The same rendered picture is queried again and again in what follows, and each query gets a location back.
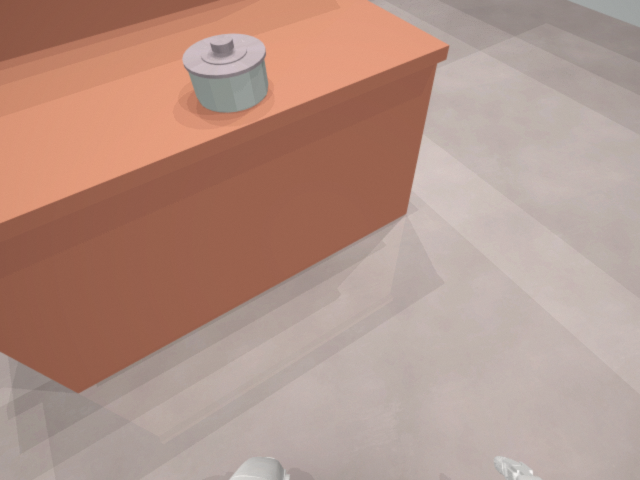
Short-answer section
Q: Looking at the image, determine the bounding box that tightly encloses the robot left thigh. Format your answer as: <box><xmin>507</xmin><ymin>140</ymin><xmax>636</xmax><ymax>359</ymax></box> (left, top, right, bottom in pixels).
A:
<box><xmin>229</xmin><ymin>457</ymin><xmax>290</xmax><ymax>480</ymax></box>

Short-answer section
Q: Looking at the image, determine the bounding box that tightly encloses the lid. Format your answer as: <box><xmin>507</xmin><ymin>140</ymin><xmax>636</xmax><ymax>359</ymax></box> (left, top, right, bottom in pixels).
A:
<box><xmin>182</xmin><ymin>34</ymin><xmax>266</xmax><ymax>79</ymax></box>

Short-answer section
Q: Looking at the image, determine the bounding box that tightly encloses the knob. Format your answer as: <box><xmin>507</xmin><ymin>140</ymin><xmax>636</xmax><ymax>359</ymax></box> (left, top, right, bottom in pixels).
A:
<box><xmin>210</xmin><ymin>34</ymin><xmax>234</xmax><ymax>53</ymax></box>

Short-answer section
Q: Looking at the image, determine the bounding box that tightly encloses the pot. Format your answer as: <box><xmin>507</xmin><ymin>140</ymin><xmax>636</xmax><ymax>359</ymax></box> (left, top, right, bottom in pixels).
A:
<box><xmin>188</xmin><ymin>60</ymin><xmax>268</xmax><ymax>113</ymax></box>

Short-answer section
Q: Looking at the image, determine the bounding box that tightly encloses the robot right hand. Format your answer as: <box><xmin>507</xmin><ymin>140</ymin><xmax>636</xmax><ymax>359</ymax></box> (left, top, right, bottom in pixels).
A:
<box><xmin>494</xmin><ymin>456</ymin><xmax>542</xmax><ymax>480</ymax></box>

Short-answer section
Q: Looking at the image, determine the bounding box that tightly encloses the table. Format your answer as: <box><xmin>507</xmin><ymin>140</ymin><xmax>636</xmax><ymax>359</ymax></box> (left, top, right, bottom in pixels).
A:
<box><xmin>0</xmin><ymin>0</ymin><xmax>449</xmax><ymax>393</ymax></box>

